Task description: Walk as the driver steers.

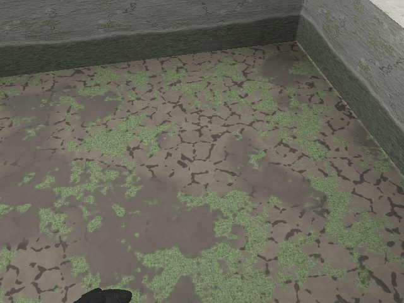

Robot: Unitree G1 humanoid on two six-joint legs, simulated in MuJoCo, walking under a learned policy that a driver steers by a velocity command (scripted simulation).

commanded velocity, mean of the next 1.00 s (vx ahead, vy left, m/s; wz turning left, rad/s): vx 0.50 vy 0.00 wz -0.02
